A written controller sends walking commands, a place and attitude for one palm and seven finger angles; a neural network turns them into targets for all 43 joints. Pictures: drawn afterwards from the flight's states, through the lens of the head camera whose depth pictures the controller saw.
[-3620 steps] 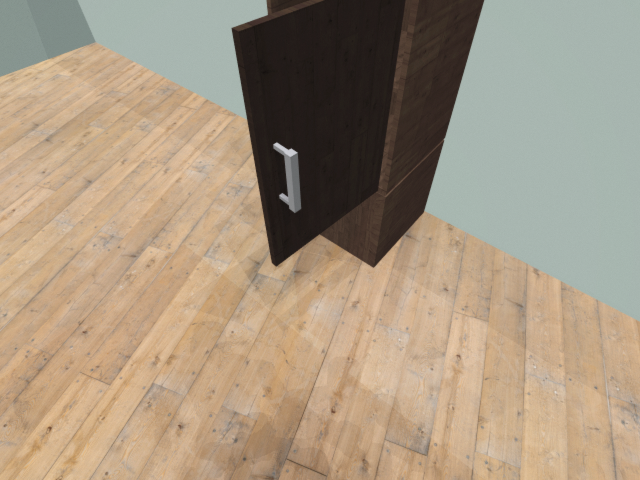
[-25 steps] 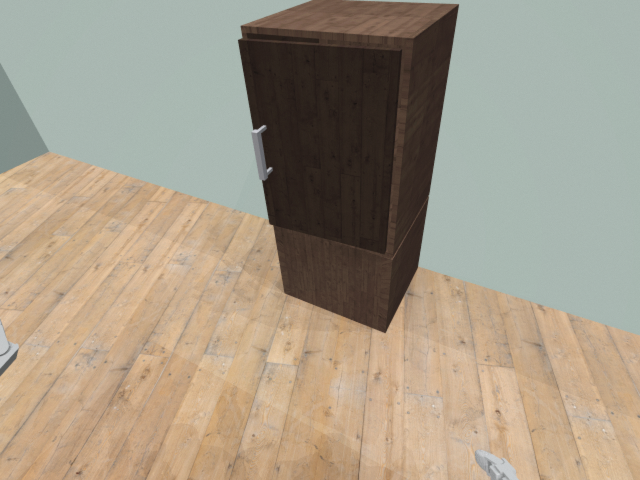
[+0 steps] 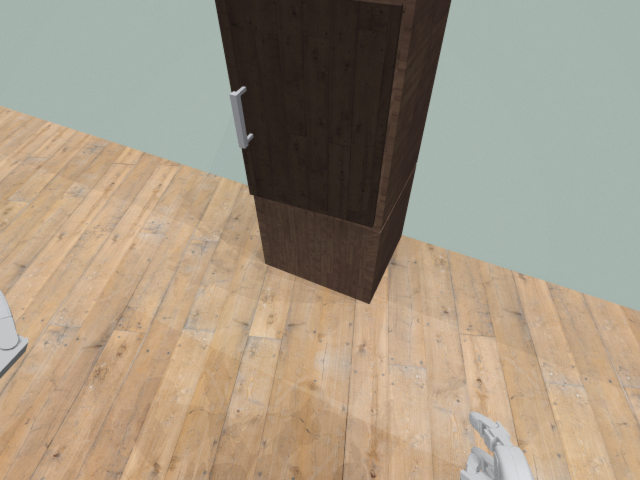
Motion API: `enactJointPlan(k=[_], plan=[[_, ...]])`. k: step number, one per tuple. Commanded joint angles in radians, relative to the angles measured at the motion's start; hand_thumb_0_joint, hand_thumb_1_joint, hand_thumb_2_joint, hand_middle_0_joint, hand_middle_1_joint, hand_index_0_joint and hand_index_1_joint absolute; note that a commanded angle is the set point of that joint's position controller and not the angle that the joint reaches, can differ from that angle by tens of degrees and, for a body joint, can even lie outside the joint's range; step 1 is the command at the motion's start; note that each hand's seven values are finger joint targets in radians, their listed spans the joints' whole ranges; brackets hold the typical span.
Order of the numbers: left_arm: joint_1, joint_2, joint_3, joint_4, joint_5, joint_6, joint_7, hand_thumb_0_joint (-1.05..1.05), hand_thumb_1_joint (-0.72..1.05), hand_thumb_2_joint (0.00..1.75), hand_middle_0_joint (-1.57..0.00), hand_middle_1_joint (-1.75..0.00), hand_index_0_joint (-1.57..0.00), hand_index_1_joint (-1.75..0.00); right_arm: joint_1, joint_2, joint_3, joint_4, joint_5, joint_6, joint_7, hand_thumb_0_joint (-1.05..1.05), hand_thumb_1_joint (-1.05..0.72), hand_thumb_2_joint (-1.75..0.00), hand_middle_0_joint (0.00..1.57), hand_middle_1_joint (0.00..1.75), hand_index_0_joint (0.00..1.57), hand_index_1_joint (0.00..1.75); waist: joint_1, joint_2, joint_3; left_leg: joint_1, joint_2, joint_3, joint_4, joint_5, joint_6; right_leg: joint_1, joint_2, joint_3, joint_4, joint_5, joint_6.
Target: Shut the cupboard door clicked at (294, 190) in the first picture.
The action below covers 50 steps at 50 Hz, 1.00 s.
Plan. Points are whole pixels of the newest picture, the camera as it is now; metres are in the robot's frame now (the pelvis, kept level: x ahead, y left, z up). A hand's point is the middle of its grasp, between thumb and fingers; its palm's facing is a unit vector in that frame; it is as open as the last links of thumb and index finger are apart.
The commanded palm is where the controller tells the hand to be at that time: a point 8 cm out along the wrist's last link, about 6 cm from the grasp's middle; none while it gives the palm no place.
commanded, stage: stop stepping back and stand still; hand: left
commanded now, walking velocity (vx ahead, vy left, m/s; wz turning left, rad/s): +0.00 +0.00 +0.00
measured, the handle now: (243, 117) +0.98 +0.24 -0.05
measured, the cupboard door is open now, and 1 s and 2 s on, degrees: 4 4 4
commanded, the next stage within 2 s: let the arm hang, fingers relaxed in 0.78 s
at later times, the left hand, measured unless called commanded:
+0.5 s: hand out of the picture +0.18 +0.29 +0.15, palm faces +0.42 -0.80 -0.42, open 7.4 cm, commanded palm +0.12 +0.33 +0.18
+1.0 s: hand (69, 444) +0.17 +0.29 +0.01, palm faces +0.17 -0.88 -0.45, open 7.4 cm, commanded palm none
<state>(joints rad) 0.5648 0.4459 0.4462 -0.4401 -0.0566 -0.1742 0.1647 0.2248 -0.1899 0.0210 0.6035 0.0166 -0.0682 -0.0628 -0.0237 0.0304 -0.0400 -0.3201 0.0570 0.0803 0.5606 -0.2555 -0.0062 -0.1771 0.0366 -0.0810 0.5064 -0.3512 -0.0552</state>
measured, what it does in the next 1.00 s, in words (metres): shifts its weight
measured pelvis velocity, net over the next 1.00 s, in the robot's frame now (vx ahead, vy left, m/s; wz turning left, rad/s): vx -0.03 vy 0.04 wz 0.01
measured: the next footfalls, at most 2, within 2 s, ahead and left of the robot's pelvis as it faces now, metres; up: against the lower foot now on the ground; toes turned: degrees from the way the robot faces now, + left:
none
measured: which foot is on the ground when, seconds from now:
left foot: down 0.00-1.00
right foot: down 0.00-1.00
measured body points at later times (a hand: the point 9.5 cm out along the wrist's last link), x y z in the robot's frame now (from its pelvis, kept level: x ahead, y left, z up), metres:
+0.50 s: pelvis -0.02 +0.03 +0.01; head -0.02 +0.04 +0.46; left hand +0.15 +0.33 +0.18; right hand +0.14 -0.21 -0.07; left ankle +0.02 +0.12 -0.73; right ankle -0.05 -0.08 -0.73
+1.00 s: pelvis -0.03 +0.04 +0.00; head -0.04 +0.02 +0.45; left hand +0.15 +0.34 +0.03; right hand +0.13 -0.21 -0.11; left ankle +0.02 +0.12 -0.73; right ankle -0.05 -0.08 -0.73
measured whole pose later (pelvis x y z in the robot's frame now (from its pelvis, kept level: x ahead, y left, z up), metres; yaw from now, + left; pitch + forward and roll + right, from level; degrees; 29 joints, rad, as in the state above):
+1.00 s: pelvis -0.03 +0.04 +0.00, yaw +1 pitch +1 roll -1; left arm 0.33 0.34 0.13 0.17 0.01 -0.02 0.04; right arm 0.17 -0.30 0.02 0.77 -0.01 -0.06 0.00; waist 0.02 0.09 -0.05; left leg -0.36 0.00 0.08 0.55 -0.21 0.06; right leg -0.22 -0.01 -0.07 0.52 -0.31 0.00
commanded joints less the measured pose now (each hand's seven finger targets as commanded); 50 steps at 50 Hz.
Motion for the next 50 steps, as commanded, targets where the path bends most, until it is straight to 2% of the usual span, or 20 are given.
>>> enactJointPlan(k=[1, 3, 5, 7, 8, 11, 15, 16, 19, 24, 25, 29, 34, 38, 43, 44, 45, 46, 48, 50], plan=[[-0.028, 0.162, 0.093, -0.208, 0.003, -0.045, 0.016, 0.0, 0.9, 0.9, -0.2, -0.3, -0.2, -0.3, -0.082, -0.122, -0.05, -0.14, 0.007, -0.03, -0.01, 0.0, -0.9, -0.9, 0.2, 0.3, 0.2, 0.3, 0.015, -0.151, -0.138, -0.049, 0.006, -0.049, 0.035, 0.13, 0.019, 0.153, -0.224, 0.211, -0.053, 0.771, 0.027], [-0.08, 0.177, 0.095, -0.269, 0.006, -0.05, 0.018, 0.0, 0.9, 0.9, -0.2, -0.3, -0.2, -0.3, -0.091, -0.116, -0.043, -0.146, 0.002, -0.031, -0.018, 0.0, -0.9, -0.9, 0.2, 0.3, 0.2, 0.3, 0.018, -0.084, -0.121, -0.003, 0.001, -0.051, -0.017, 0.169, 0.027, 0.118, -0.209, 0.19, -0.049, 0.699, 0.029], [-0.134, 0.216, 0.121, -0.322, 0.008, -0.054, 0.023, 0.0, 0.9, 0.9, -0.2, -0.3, -0.2, -0.3, -0.096, -0.127, -0.045, -0.142, -0.004, -0.036, -0.031, 0.0, -0.9, -0.9, 0.2, 0.3, 0.2, 0.3, 0.019, 0.025, -0.121, 0.104, 0.026, -0.066, -0.053, 0.336, 0.032, 0.05, -0.16, 0.146, -0.039, 0.579, 0.046], [-0.133, 0.19, 0.102, -0.312, 0.01, -0.056, 0.025, 0.0, 0.9, 0.9, -0.2, -0.3, -0.2, -0.3, -0.091, -0.119, -0.039, -0.14, -0.006, -0.039, -0.035, 0.0, -0.9, -0.9, 0.2, 0.3, 0.2, 0.3, 0.021, 0.097, -0.111, 0.145, 0.056, -0.095, -0.078, 0.414, 0.04, 0.015, -0.112, 0.111, -0.035, 0.459, 0.055], [-0.143, 0.177, 0.092, -0.299, 0.011, -0.055, 0.024, 0.0, 0.9, 0.9, -0.2, -0.3, -0.2, -0.3, -0.09, -0.121, -0.038, -0.138, -0.006, -0.04, -0.035, 0.0, -0.9, -0.9, 0.2, 0.3, 0.2, 0.3, 0.02, 0.122, -0.088, 0.125, 0.068, -0.114, -0.104, 0.379, 0.041, 0.007, -0.095, 0.1, -0.047, 0.371, 0.057], [-0.13, 0.148, 0.082, -0.22, 0.008, -0.051, 0.019, 0.0, 0.9, 0.9, -0.2, -0.3, -0.2, -0.3, -0.087, -0.123, -0.039, -0.135, -0.003, -0.046, -0.033, 0.0, -0.9, -0.9, 0.2, 0.3, 0.2, 0.3, 0.019, 0.077, -0.031, 0.045, 0.077, -0.136, -0.153, 0.216, 0.038, 0.018, -0.082, 0.097, -0.094, 0.24, 0.056], [-0.053, 0.106, 0.064, -0.123, 0.0, -0.04, 0.009, 0.0, 0.9, 0.9, -0.2, -0.3, -0.2, -0.3, -0.079, -0.129, -0.046, -0.137, -0.002, -0.044, -0.024, 0.0, -0.9, -0.9, 0.2, 0.3, 0.2, 0.3, 0.018, 0.02, -0.017, 0.024, 0.059, -0.123, -0.17, 0.062, 0.03, -0.004, -0.093, 0.113, -0.149, 0.164, 0.048], [-0.042, 0.096, 0.053, -0.118, -0.001, -0.038, 0.006, 0.0, 0.9, 0.9, -0.2, -0.3, -0.2, -0.3, -0.08, -0.128, -0.045, -0.141, 0.001, -0.041, -0.022, 0.0, -0.9, -0.9, 0.2, 0.3, 0.2, 0.3, 0.017, -0.002, -0.018, 0.023, 0.056, -0.12, -0.165, 0.061, 0.029, -0.009, -0.095, 0.119, -0.154, 0.167, 0.047], [-0.039, 0.113, 0.06, -0.146, -0.003, -0.036, 0.004, 0.0, 0.9, 0.9, -0.2, -0.3, -0.2, -0.3, -0.087, -0.133, -0.047, -0.148, -0.001, -0.038, -0.021, 0.0, -0.9, -0.9, 0.2, 0.3, 0.2, 0.3, 0.019, -0.012, -0.048, 0.034, 0.051, -0.118, -0.153, 0.103, 0.028, -0.003, -0.1, 0.119, -0.155, 0.194, 0.048], [-0.098, 0.145, 0.068, -0.271, 0.003, -0.047, 0.011, 0.0, 0.9, 0.9, -0.2, -0.3, -0.2, -0.3, -0.098, -0.135, -0.044, -0.16, -0.005, -0.051, -0.03, 0.0, -0.9, -0.9, 0.2, 0.3, 0.2, 0.3, 0.021, 0.078, -0.082, 0.059, 0.054, -0.132, -0.183, 0.133, 0.032, 0.018, -0.078, 0.097, -0.123, 0.214, 0.054], [-0.113, 0.175, 0.091, -0.292, 0.003, -0.048, 0.015, 0.0, 0.9, 0.9, -0.2, -0.3, -0.2, -0.3, -0.102, -0.139, -0.044, -0.16, -0.009, -0.055, -0.034, 0.0, -0.9, -0.9, 0.2, 0.3, 0.2, 0.3, 0.022, 0.092, -0.083, 0.057, 0.056, -0.136, -0.188, 0.121, 0.032, 0.02, -0.079, 0.096, -0.121, 0.208, 0.055], [-0.099, 0.144, 0.076, -0.271, 0.005, -0.051, 0.02, 0.0, 0.9, 0.9, -0.2, -0.3, -0.2, -0.3, -0.091, -0.132, -0.042, -0.153, -0.009, -0.062, -0.035, 0.0, -0.9, -0.9, 0.2, 0.3, 0.2, 0.3, 0.021, 0.104, -0.063, 0.047, 0.052, -0.133, -0.2, 0.069, 0.029, 0.017, -0.075, 0.095, -0.135, 0.18, 0.052], [-0.063, 0.114, 0.065, -0.186, 0.005, -0.045, 0.017, 0.0, 0.9, 0.9, -0.2, -0.3, -0.2, -0.3, -0.084, -0.133, -0.043, -0.145, -0.007, -0.062, -0.031, 0.0, -0.9, -0.9, 0.2, 0.3, 0.2, 0.3, 0.021, 0.071, -0.032, 0.019, 0.057, -0.139, -0.234, -0.024, 0.026, 0.007, -0.068, 0.091, -0.158, 0.13, 0.052], [-0.064, 0.1, 0.049, -0.153, 0.004, -0.038, 0.011, 0.0, 0.9, 0.9, -0.2, -0.3, -0.2, -0.3, -0.083, -0.135, -0.044, -0.142, -0.004, -0.06, -0.028, 0.0, -0.9, -0.9, 0.2, 0.3, 0.2, 0.3, 0.02, 0.014, -0.036, 0.03, 0.055, -0.136, -0.23, -0.007, 0.023, -0.003, -0.07, 0.089, -0.169, 0.13, 0.054], [-0.084, 0.113, 0.048, -0.188, 0.007, -0.037, 0.01, 0.0, 0.9, 0.9, -0.2, -0.3, -0.2, -0.3, -0.094, -0.134, -0.042, -0.146, -0.006, -0.059, -0.03, 0.0, -0.9, -0.9, 0.2, 0.3, 0.2, 0.3, 0.022, 0.028, -0.049, 0.039, 0.049, -0.134, -0.221, 0.023, 0.026, 0.005, -0.074, 0.089, -0.166, 0.153, 0.055], [-0.112, -0.049, -0.355, 0.559, 0.081, 0.09, -0.129, 0.0, 0.9, 0.9, -0.2, -0.3, -0.2, -0.3, -0.154, -0.323, -0.078, 0.078, -0.01, -0.118, 0.068, 0.0, -0.9, -0.9, 0.2, 0.3, 0.2, 0.3, 0.005, 0.029, 0.063, -0.025, 0.067, -0.141, -0.055, 0.278, 0.035, -0.111, -0.144, 0.046, -0.037, 0.281, 0.031], [-0.12, -0.074, -0.34, 0.587, 0.08, 0.164, -0.148, 0.0, 0.9, 0.9, -0.2, -0.3, -0.2, -0.3, -0.057, -0.273, -0.089, 0.104, -0.018, -0.06, 0.069, 0.0, -0.9, -0.9, 0.2, 0.3, 0.2, 0.3, 0.005, 0.021, -0.031, 0.072, 0.065, -0.104, -0.058, 0.336, 0.023, -0.107, -0.143, 0.119, -0.08, 0.281, 0.019], [-0.123, -0.07, -0.343, 0.575, 0.077, 0.186, -0.152, 0.0, 0.9, 0.9, -0.2, -0.3, -0.2, -0.3, -0.034, -0.267, -0.085, 0.083, -0.021, -0.037, 0.065, 0.0, -0.9, -0.9, 0.2, 0.3, 0.2, 0.3, 0.006, 0.022, -0.022, 0.09, 0.068, -0.101, -0.05, 0.317, 0.028, -0.12, -0.136, 0.104, -0.071, 0.246, 0.018], [-0.176, -0.058, -0.352, 0.671, 0.081, 0.172, -0.159, 0.0, 0.9, 0.9, -0.2, -0.3, -0.2, -0.3, -0.043, -0.268, -0.068, 0.101, -0.028, -0.01, 0.066, 0.0, -0.9, -0.9, 0.2, 0.3, 0.2, 0.3, 0.017, -0.043, -0.035, 0.048, 0.081, -0.142, -0.075, 0.301, 0.055, -0.099, -0.11, 0.088, -0.031, 0.168, 0.016], [-0.21, -0.031, -0.363, 0.781, 0.085, 0.164, -0.161, 0.0, 0.9, 0.9, -0.2, -0.3, -0.2, -0.3, -0.059, -0.276, -0.061, 0.112, -0.034, 0.007, 0.066, 0.0, -0.9, -0.9, 0.2, 0.3, 0.2, 0.3, 0.022, -0.165, -0.032, 0.039, 0.081, -0.169, -0.091, 0.283, 0.063, -0.06, -0.115, 0.107, -0.042, 0.175, 0.009]])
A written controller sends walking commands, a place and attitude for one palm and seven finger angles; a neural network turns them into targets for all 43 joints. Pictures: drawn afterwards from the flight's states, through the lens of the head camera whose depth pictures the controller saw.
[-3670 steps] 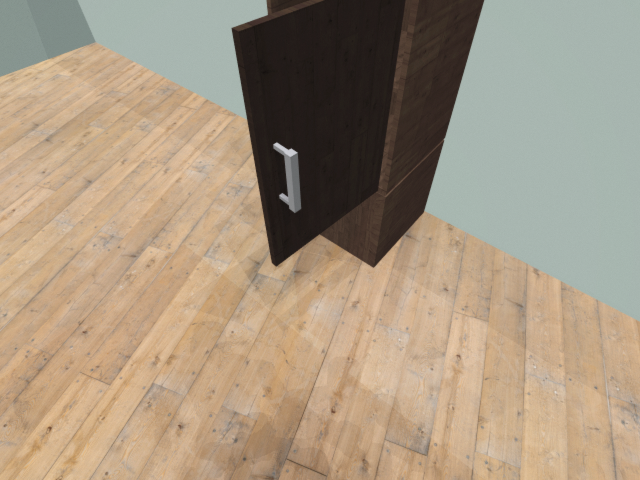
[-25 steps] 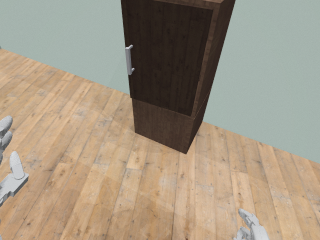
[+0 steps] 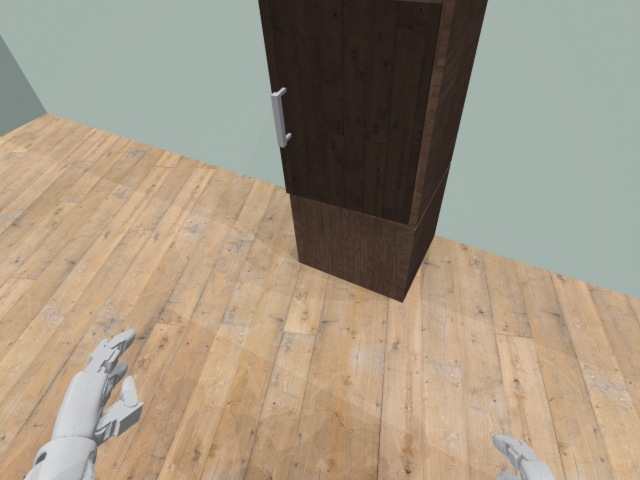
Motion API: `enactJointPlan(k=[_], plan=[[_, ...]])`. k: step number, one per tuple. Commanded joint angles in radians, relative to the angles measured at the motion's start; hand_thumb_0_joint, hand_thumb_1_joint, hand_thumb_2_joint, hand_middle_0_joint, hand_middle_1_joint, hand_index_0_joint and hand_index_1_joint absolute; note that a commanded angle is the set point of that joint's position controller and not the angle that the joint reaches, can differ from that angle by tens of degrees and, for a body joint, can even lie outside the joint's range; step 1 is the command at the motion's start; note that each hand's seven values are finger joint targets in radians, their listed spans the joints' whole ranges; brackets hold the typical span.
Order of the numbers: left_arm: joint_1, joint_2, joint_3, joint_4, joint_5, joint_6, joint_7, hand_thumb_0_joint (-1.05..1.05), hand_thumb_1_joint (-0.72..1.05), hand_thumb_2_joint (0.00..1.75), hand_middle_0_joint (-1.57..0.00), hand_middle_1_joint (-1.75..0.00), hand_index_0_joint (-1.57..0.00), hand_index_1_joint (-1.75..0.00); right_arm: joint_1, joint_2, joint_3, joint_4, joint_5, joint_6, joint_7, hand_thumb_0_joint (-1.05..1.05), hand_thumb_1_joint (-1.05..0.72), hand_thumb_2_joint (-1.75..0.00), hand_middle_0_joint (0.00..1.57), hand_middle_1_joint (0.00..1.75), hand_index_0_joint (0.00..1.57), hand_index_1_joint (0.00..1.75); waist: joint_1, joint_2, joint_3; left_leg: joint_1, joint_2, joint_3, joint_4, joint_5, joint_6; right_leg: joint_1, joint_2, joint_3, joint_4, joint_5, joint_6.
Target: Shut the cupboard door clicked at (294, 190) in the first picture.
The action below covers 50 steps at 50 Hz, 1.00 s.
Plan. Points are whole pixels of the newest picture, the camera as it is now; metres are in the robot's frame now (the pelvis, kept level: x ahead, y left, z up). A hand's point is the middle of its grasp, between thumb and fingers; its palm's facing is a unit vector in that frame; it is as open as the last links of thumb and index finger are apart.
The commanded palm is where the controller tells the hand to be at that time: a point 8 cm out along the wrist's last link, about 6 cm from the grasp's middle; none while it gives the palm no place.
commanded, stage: let the arm hang, fingers relaxed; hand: left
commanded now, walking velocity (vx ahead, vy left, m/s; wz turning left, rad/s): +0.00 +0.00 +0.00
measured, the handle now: (282, 117) +1.01 +0.19 -0.05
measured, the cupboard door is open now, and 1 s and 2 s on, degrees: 4 4 4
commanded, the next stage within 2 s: look to check the result in 0.98 s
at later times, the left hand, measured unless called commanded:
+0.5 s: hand out of the picture -0.05 +0.20 -0.16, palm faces +0.02 -0.96 -0.26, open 7.3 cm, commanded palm none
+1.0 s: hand out of the picture +0.03 +0.19 -0.16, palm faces -0.01 -0.97 -0.24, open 7.3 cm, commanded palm none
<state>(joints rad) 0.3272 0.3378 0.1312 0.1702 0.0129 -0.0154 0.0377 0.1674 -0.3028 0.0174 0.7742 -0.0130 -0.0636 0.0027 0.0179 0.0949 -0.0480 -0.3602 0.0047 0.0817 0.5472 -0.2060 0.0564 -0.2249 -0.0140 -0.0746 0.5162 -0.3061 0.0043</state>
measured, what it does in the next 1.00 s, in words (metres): stands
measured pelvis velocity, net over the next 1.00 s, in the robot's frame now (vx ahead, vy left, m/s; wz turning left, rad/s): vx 0.00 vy -0.01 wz -0.01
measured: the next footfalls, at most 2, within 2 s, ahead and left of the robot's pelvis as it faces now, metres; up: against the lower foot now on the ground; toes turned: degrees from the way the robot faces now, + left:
none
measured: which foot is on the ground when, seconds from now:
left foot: down 0.00-1.00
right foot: down 0.00-1.00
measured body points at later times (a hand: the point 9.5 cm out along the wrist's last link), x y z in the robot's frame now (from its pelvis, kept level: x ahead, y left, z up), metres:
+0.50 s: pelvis -0.01 -0.01 +0.01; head -0.01 -0.01 +0.46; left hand -0.05 +0.25 -0.14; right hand +0.00 -0.27 -0.14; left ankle +0.05 +0.08 -0.73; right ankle -0.02 -0.12 -0.73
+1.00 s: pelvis +0.00 -0.01 +0.01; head +0.00 -0.01 +0.46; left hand +0.03 +0.24 -0.14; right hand +0.03 -0.28 -0.13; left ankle +0.05 +0.08 -0.73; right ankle -0.02 -0.12 -0.73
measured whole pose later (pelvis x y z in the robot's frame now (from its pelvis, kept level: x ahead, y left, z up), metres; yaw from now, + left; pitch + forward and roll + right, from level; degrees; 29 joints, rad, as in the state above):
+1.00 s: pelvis +0.00 -0.01 +0.01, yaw +0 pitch -2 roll +0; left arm 0.22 0.23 0.01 1.11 0.02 0.00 0.01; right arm 0.22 -0.26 -0.01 1.12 -0.02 0.00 -0.02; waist -0.01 0.00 0.03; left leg -0.21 0.00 0.09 0.36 -0.12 0.04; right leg -0.10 -0.01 -0.07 0.37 -0.24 -0.01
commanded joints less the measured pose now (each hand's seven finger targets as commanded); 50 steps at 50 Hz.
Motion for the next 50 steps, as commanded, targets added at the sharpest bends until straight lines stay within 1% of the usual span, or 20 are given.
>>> enactJointPlan(k=[1, 2, 4, 5, 6, 7, 9, 13, 14, 15, 21, 24, 25, 30, 34, 37, 40, 44, 46, 50], plan=[[0.01, 0.082, -0.052, 0.228, 0.015, 0.004, -0.033, 0.0, 0.9, 0.9, -0.2, -0.3, -0.2, -0.3, -0.004, -0.163, -0.055, -0.048, -0.007, 0.009, 0.001, 0.0, -0.9, -0.9, 0.2, 0.3, 0.2, 0.3, -0.021, -0.26, -0.025, 0.088, 0.121, -0.171, -0.072, 0.227, 0.001, -0.008, -0.079, 0.12, -0.06, 0.145, -0.057], [-0.008, 0.087, -0.058, 0.286, 0.015, 0.004, -0.032, 0.0, 0.9, 0.9, -0.2, -0.3, -0.2, -0.3, 0.0, -0.162, -0.053, -0.035, -0.009, 0.017, 0.002, 0.0, -0.9, -0.9, 0.2, 0.3, 0.2, 0.3, -0.025, -0.278, -0.027, 0.109, 0.112, -0.167, -0.072, 0.224, -0.001, -0.016, -0.091, 0.129, -0.063, 0.148, -0.063], [-0.027, 0.073, -0.076, 0.397, 0.011, 0.013, -0.026, 0.0, 0.9, 0.9, -0.2, -0.3, -0.2, -0.3, 0.006, -0.138, -0.044, 0.0, -0.013, 0.037, 0.002, 0.0, -0.9, -0.9, 0.2, 0.3, 0.2, 0.3, -0.028, -0.233, -0.006, 0.133, 0.102, -0.159, -0.092, 0.177, -0.007, -0.034, -0.098, 0.136, -0.084, 0.096, -0.063], [-0.031, 0.074, -0.083, 0.445, 0.009, 0.016, -0.024, 0.0, 0.9, 0.9, -0.2, -0.3, -0.2, -0.3, 0.01, -0.131, -0.039, 0.013, -0.013, 0.045, 0.003, 0.0, -0.9, -0.9, 0.2, 0.3, 0.2, 0.3, -0.027, -0.191, 0.007, 0.129, 0.099, -0.163, -0.108, 0.154, -0.01, -0.031, -0.096, 0.138, -0.096, 0.063, -0.06], [-0.031, 0.058, -0.089, 0.494, 0.008, 0.019, -0.023, 0.0, 0.9, 0.9, -0.2, -0.3, -0.2, -0.3, 0.008, -0.113, -0.035, 0.036, -0.014, 0.05, 0.002, 0.0, -0.9, -0.9, 0.2, 0.3, 0.2, 0.3, -0.028, -0.12, 0.024, 0.122, 0.096, -0.162, -0.132, 0.109, -0.012, -0.034, -0.095, 0.139, -0.107, 0.032, -0.059], [-0.027, 0.054, -0.091, 0.539, 0.007, 0.02, -0.022, 0.0, 0.9, 0.9, -0.2, -0.3, -0.2, -0.3, 0.01, -0.099, -0.032, 0.055, -0.013, 0.054, 0.0, 0.0, -0.9, -0.9, 0.2, 0.3, 0.2, 0.3, -0.027, -0.075, 0.042, 0.108, 0.095, -0.165, -0.155, 0.06, -0.013, -0.027, -0.09, 0.14, -0.117, 0.011, -0.057], [-0.006, 0.049, -0.093, 0.625, 0.004, 0.018, -0.023, 0.0, 0.9, 0.9, -0.2, -0.3, -0.2, -0.3, 0.015, -0.088, -0.032, 0.092, -0.011, 0.057, -0.005, 0.0, -0.9, -0.9, 0.2, 0.3, 0.2, 0.3, -0.02, 0.016, 0.042, 0.103, 0.09, -0.167, -0.181, 0.005, -0.013, 0.001, -0.086, 0.142, -0.133, 0.016, -0.06], [0.019, 0.042, -0.086, 0.745, 0.003, 0.013, -0.024, 0.0, 0.9, 0.9, -0.2, -0.3, -0.2, -0.3, 0.047, -0.076, -0.039, 0.152, -0.008, 0.062, -0.017, 0.0, -0.9, -0.9, 0.2, 0.3, 0.2, 0.3, -0.017, 0.081, 0.044, 0.1, 0.09, -0.168, -0.2, -0.063, -0.015, 0.036, -0.09, 0.138, -0.175, 0.014, -0.073], [0.019, 0.043, -0.086, 0.769, 0.002, 0.01, -0.025, 0.0, 0.9, 0.9, -0.2, -0.3, -0.2, -0.3, 0.055, -0.075, -0.042, 0.167, -0.007, 0.061, -0.019, 0.0, -0.9, -0.9, 0.2, 0.3, 0.2, 0.3, -0.018, 0.08, 0.044, 0.103, 0.092, -0.17, -0.203, -0.065, -0.015, 0.041, -0.091, 0.142, -0.186, 0.018, -0.076], [0.017, 0.048, -0.085, 0.786, 0.003, 0.008, -0.025, 0.0, 0.9, 0.9, -0.2, -0.3, -0.2, -0.3, 0.066, -0.087, -0.046, 0.174, -0.004, 0.062, -0.022, 0.0, -0.9, -0.9, 0.2, 0.3, 0.2, 0.3, -0.019, 0.037, 0.059, 0.115, 0.097, -0.174, -0.197, -0.051, -0.015, 0.031, -0.091, 0.139, -0.199, 0.016, -0.076], [0.008, 0.029, -0.093, 0.878, 0.003, 0.005, -0.023, 0.0, 0.9, 0.9, -0.2, -0.3, -0.2, -0.3, 0.11, -0.082, -0.053, 0.243, -0.002, 0.064, -0.03, 0.0, -0.9, -0.9, 0.2, 0.3, 0.2, 0.3, -0.032, -0.089, 0.101, 0.163, 0.106, -0.165, -0.211, -0.057, -0.013, -0.019, -0.096, 0.134, -0.244, -0.033, -0.075], [0.002, 0.027, -0.093, 0.901, 0.005, 0.01, -0.021, 0.0, 0.9, 0.9, -0.2, -0.3, -0.2, -0.3, 0.117, -0.088, -0.057, 0.261, -0.004, 0.068, -0.031, 0.0, -0.9, -0.9, 0.2, 0.3, 0.2, 0.3, -0.034, -0.116, 0.15, 0.154, 0.11, -0.171, -0.238, -0.115, -0.011, -0.058, -0.09, 0.13, -0.252, -0.088, -0.07], [0.01, 0.032, -0.093, 0.904, 0.005, 0.009, -0.021, 0.0, 0.9, 0.9, -0.2, -0.3, -0.2, -0.3, 0.115, -0.093, -0.058, 0.262, -0.003, 0.068, -0.03, 0.0, -0.9, -0.9, 0.2, 0.3, 0.2, 0.3, -0.029, -0.122, 0.149, 0.154, 0.109, -0.172, -0.24, -0.118, -0.01, -0.056, -0.088, 0.131, -0.256, -0.094, -0.069], [0.009, 0.037, -0.09, 0.914, 0.007, 0.009, -0.019, 0.0, 0.9, 0.9, -0.2, -0.3, -0.2, -0.3, 0.102, -0.093, -0.06, 0.277, -0.004, 0.064, -0.028, 0.0, -0.9, -0.9, 0.2, 0.3, 0.2, 0.3, -0.022, -0.121, 0.142, 0.15, 0.111, -0.172, -0.265, -0.127, -0.007, -0.041, -0.085, 0.13, -0.245, -0.072, -0.065], [-0.012, 0.037, -0.09, 0.913, 0.008, 0.008, -0.018, 0.0, 0.9, 0.9, -0.2, -0.3, -0.2, -0.3, 0.09, -0.084, -0.059, 0.285, -0.006, 0.061, -0.027, 0.0, -0.9, -0.9, 0.2, 0.3, 0.2, 0.3, -0.023, -0.116, 0.162, 0.137, 0.111, -0.172, -0.281, -0.128, -0.01, -0.041, -0.086, 0.129, -0.242, -0.056, -0.06], [-0.022, 0.042, -0.088, 0.912, 0.008, 0.006, -0.018, 0.0, 0.9, 0.9, -0.2, -0.3, -0.2, -0.3, 0.08, -0.086, -0.06, 0.288, -0.006, 0.056, -0.026, 0.0, -0.9, -0.9, 0.2, 0.3, 0.2, 0.3, -0.02, -0.093, 0.136, 0.145, 0.115, -0.177, -0.293, -0.112, -0.011, -0.014, -0.086, 0.124, -0.229, -0.015, -0.058], [-0.026, 0.054, -0.086, 0.908, 0.009, 0.002, -0.018, 0.0, 0.9, 0.9, -0.2, -0.3, -0.2, -0.3, 0.067, -0.092, -0.061, 0.284, -0.003, 0.053, -0.025, 0.0, -0.9, -0.9, 0.2, 0.3, 0.2, 0.3, -0.016, -0.103, 0.131, 0.154, 0.112, -0.166, -0.284, -0.072, -0.012, -0.002, -0.09, 0.126, -0.237, 0.011, -0.059], [-0.053, 0.058, -0.086, 0.908, 0.006, -0.002, -0.019, 0.0, 0.9, 0.9, -0.2, -0.3, -0.2, -0.3, 0.058, -0.095, -0.058, 0.29, -0.004, 0.046, -0.026, 0.0, -0.9, -0.9, 0.2, 0.3, 0.2, 0.3, -0.022, -0.072, 0.107, 0.178, 0.113, -0.158, -0.277, 0.006, -0.016, 0.027, -0.097, 0.127, -0.237, 0.065, -0.057], [-0.057, 0.06, -0.085, 0.91, 0.005, -0.005, -0.018, 0.0, 0.9, 0.9, -0.2, -0.3, -0.2, -0.3, 0.045, -0.097, -0.057, 0.29, -0.002, 0.043, -0.026, 0.0, -0.9, -0.9, 0.2, 0.3, 0.2, 0.3, -0.019, -0.077, 0.088, 0.196, 0.114, -0.154, -0.261, 0.065, -0.016, 0.043, -0.101, 0.129, -0.24, 0.098, -0.058], [-0.068, 0.069, -0.085, 0.91, 0.005, -0.006, -0.019, 0.0, 0.9, 0.9, -0.2, -0.3, -0.2, -0.3, 0.04, -0.111, -0.056, 0.289, 0.0, 0.043, -0.027, 0.0, -0.9, -0.9, 0.2, 0.3, 0.2, 0.3, -0.021, -0.083, 0.082, 0.214, 0.118, -0.153, -0.26, 0.094, -0.017, 0.052, -0.099, 0.127, -0.249, 0.111, -0.057]])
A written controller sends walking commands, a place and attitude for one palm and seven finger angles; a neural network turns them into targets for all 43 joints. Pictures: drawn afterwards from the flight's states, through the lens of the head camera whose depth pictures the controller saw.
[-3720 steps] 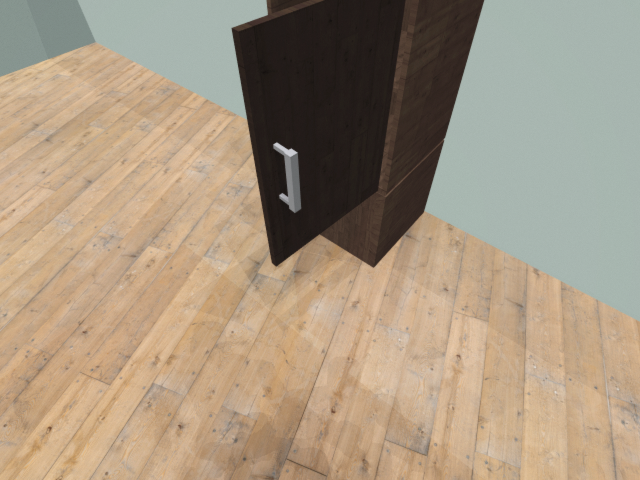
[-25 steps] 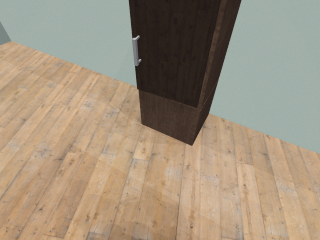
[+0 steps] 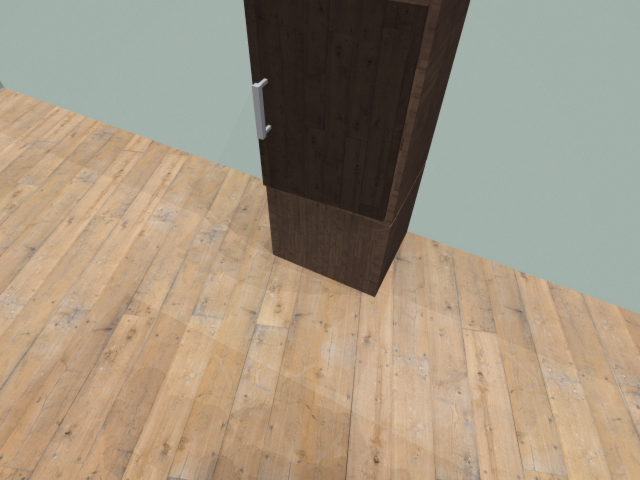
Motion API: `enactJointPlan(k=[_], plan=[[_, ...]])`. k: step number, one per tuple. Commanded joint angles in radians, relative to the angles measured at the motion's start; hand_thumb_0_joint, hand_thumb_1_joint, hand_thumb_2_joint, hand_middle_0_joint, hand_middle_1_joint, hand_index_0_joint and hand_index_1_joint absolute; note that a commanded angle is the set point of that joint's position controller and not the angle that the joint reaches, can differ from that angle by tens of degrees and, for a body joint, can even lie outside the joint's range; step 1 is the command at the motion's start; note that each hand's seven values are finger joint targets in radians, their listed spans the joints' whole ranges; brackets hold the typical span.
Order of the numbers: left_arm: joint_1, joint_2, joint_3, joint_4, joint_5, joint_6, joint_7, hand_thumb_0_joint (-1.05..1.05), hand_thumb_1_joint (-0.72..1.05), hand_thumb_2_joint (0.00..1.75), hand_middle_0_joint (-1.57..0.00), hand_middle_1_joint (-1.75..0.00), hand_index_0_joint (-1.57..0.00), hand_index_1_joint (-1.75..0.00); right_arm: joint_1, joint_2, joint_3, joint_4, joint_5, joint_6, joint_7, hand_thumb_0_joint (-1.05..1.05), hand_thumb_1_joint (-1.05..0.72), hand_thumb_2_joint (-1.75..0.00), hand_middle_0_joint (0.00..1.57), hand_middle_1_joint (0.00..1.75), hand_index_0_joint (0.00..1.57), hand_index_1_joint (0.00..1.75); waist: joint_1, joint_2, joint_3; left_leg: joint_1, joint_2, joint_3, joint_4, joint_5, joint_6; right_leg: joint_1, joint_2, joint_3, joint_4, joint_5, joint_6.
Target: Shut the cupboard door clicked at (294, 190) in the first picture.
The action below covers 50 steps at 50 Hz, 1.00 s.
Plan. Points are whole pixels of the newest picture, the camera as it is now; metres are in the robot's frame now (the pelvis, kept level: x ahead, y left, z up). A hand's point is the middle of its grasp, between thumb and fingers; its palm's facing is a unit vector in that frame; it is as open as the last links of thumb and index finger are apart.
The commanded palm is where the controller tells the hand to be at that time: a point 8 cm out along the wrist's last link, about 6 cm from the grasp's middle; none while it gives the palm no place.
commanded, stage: look to check the result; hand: left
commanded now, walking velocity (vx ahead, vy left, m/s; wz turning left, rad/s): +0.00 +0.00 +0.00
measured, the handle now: (262, 109) +1.01 +0.21 -0.06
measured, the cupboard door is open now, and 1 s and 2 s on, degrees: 4 4 4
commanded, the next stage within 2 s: walk to a spot facing it in 0.52 s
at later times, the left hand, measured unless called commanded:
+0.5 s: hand out of the picture +0.04 +0.21 -0.17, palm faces +0.01 -0.96 -0.28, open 7.3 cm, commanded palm none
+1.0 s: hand out of the picture +0.02 +0.21 -0.20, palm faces +0.18 -0.96 -0.22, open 7.3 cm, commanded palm none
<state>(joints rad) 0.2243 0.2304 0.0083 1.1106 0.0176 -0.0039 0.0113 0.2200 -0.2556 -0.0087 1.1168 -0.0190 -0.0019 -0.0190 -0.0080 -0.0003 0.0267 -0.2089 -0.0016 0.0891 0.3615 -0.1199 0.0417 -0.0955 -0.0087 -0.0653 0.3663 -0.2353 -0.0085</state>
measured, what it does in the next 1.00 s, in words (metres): stands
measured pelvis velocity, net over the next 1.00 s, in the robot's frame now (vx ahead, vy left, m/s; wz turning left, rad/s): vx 0.02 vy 0.01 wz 0.17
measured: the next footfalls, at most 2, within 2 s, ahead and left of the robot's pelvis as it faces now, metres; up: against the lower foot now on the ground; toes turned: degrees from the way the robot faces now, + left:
right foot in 1.50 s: +0.09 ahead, -0.11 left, +0.00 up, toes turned +27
left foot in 1.92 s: +0.08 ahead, +0.24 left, +0.00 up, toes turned +52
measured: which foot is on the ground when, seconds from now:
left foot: down 0.00-1.00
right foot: down 0.00-1.00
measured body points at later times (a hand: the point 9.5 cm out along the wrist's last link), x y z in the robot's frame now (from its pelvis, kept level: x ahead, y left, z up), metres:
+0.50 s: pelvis +0.02 +0.00 +0.00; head +0.02 -0.01 +0.45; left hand +0.04 +0.26 -0.15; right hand +0.08 -0.27 -0.15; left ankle +0.05 +0.09 -0.74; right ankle -0.02 -0.11 -0.74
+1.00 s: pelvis +0.02 +0.01 -0.02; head +0.04 +0.03 +0.43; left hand +0.01 +0.26 -0.18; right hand +0.08 -0.24 -0.16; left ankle +0.03 +0.10 -0.72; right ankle -0.02 -0.11 -0.74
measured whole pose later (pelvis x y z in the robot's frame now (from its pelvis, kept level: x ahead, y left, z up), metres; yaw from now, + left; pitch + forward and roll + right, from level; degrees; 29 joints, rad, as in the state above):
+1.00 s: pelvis +0.02 +0.01 -0.02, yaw +10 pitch -3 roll -1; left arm 0.23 0.21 0.05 1.02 0.03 0.03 0.03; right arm 0.23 -0.19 -0.04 1.05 -0.02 0.07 0.00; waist -0.01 -0.02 0.11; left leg -0.38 0.02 0.05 0.85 -0.46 -0.01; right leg -0.10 -0.07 -0.22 0.56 -0.40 0.00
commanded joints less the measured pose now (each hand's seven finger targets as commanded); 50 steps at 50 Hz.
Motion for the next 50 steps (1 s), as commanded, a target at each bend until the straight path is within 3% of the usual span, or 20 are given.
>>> enactJointPlan(k=[1, 30, 33, 36, 39, 41, 42, 43, 45, 46, 48, 50], plan=[[0.028, 0.171, 0.036, -0.026, 0.0, -0.018, 0.008, 0.0, 0.9, 0.9, -0.2, -0.3, -0.2, -0.3, -0.014, -0.155, -0.03, -0.05, 0.004, -0.019, -0.006, 0.0, -0.9, -0.9, 0.2, 0.3, 0.2, 0.3, 0.003, 0.018, 0.001, 0.065, 0.125, -0.159, -0.073, 0.014, -0.004, -0.069, -0.109, 0.115, -0.101, 0.045, -0.043], [0.022, 0.179, 0.03, -0.007, -0.002, -0.02, 0.011, 0.0, 0.9, 0.9, -0.2, -0.3, -0.2, -0.3, -0.056, -0.168, -0.021, -0.039, 0.007, -0.016, -0.007, 0.0, -0.9, -0.9, 0.2, 0.3, 0.2, 0.3, 0.004, -0.014, -0.004, 0.123, 0.127, -0.152, -0.065, 0.118, -0.005, -0.031, -0.118, 0.104, -0.125, 0.137, -0.034], [0.02, 0.178, 0.031, -0.008, -0.003, -0.018, 0.012, 0.0, 0.9, 0.9, -0.2, -0.3, -0.2, -0.3, -0.051, -0.16, -0.019, -0.037, 0.006, -0.015, -0.006, 0.0, -0.9, -0.9, 0.2, 0.3, 0.2, 0.3, 0.002, -0.002, 0.007, 0.102, 0.122, -0.151, -0.058, 0.127, -0.008, -0.018, -0.125, 0.093, -0.116, 0.149, -0.032], [0.064, 0.12, 0.03, -0.01, -0.005, 0.001, 0.022, 0.0, 0.9, 0.9, -0.2, -0.3, -0.2, -0.3, -0.017, -0.086, -0.009, -0.04, 0.005, 0.001, -0.002, 0.0, -0.9, -0.9, 0.2, 0.3, 0.2, 0.3, 0.007, -0.003, 0.008, 0.055, 0.109, -0.148, 0.0, 0.175, -0.018, -0.011, -0.141, 0.056, -0.045, 0.183, -0.021], [0.077, 0.143, 0.051, -0.035, -0.003, 0.012, 0.026, 0.0, 0.9, 0.9, -0.2, -0.3, -0.2, -0.3, -0.016, -0.092, -0.022, -0.061, 0.004, 0.015, 0.001, 0.0, -0.9, -0.9, 0.2, 0.3, 0.2, 0.3, 0.015, -0.01, 0.006, -0.021, 0.091, -0.147, 0.081, 0.178, -0.021, 0.003, -0.173, 0.044, 0.008, 0.216, -0.045], [0.078, 0.166, 0.066, -0.057, 0.0, 0.017, 0.028, 0.0, 0.9, 0.9, -0.2, -0.3, -0.2, -0.3, -0.014, -0.083, -0.031, -0.08, 0.005, 0.024, 0.004, 0.0, -0.9, -0.9, 0.2, 0.3, 0.2, 0.3, 0.019, -0.075, 0.004, -0.095, 0.057, -0.119, 0.189, 0.125, -0.032, 0.026, -0.235, 0.066, 0.013, 0.253, -0.088], [0.084, 0.173, 0.074, -0.071, 0.001, 0.018, 0.029, 0.0, 0.9, 0.9, -0.2, -0.3, -0.2, -0.3, -0.021, -0.074, -0.036, -0.094, 0.003, 0.029, 0.005, 0.0, -0.9, -0.9, 0.2, 0.3, 0.2, 0.3, 0.03, -0.118, 0.01, -0.147, 0.034, -0.09, 0.294, -0.011, -0.042, 0.043, -0.286, 0.087, 0.0, 0.309, -0.128], [0.085, 0.175, 0.079, -0.084, 0.005, 0.017, 0.03, 0.0, 0.9, 0.9, -0.2, -0.3, -0.2, -0.3, -0.038, -0.068, -0.042, -0.113, 0.0, 0.037, 0.005, 0.0, -0.9, -0.9, 0.2, 0.3, 0.2, 0.3, 0.035, -0.155, 0.037, -0.202, 0.023, -0.072, 0.429, -0.241, -0.05, 0.031, -0.351, 0.112, -0.019, 0.386, -0.178], [0.056, 0.175, 0.083, -0.111, 0.018, 0.015, 0.037, 0.0, 0.9, 0.9, -0.2, -0.3, -0.2, -0.3, -0.049, -0.066, -0.057, -0.142, 0.002, 0.046, 0.007, 0.0, -0.9, -0.9, 0.2, 0.3, 0.2, 0.3, 0.028, -0.147, 0.058, -0.275, 0.042, -0.093, 0.632, -0.41, -0.051, 0.005, -0.423, 0.119, -0.021, 0.475, -0.227], [0.023, 0.177, 0.089, -0.133, 0.021, 0.013, 0.037, 0.0, 0.9, 0.9, -0.2, -0.3, -0.2, -0.3, -0.057, -0.053, -0.06, -0.152, 0.005, 0.048, 0.011, 0.0, -0.9, -0.9, 0.2, 0.3, 0.2, 0.3, 0.015, -0.125, 0.093, -0.277, 0.068, -0.103, 0.634, -0.431, -0.055, -0.024, -0.424, 0.084, -0.008, 0.488, -0.221], [-0.018, 0.196, 0.098, -0.159, 0.023, 0.01, 0.033, 0.0, 0.9, 0.9, -0.2, -0.3, -0.2, -0.3, -0.043, -0.036, -0.059, -0.171, 0.009, 0.05, 0.021, 0.0, -0.9, -0.9, 0.2, 0.3, 0.2, 0.3, -0.008, -0.112, 0.101, -0.235, 0.085, -0.076, 0.503, -0.399, -0.061, -0.044, -0.397, 0.008, 0.054, 0.509, -0.173], [-0.027, 0.194, 0.102, -0.175, 0.015, 0.012, 0.028, 0.0, 0.9, 0.9, -0.2, -0.3, -0.2, -0.3, 0.034, -0.036, -0.059, -0.166, 0.004, 0.043, 0.027, 0.0, -0.9, -0.9, 0.2, 0.3, 0.2, 0.3, -0.039, -0.097, 0.054, -0.109, 0.053, -0.02, 0.309, -0.202, -0.058, -0.067, -0.337, -0.07, 0.189, 0.474, -0.099]])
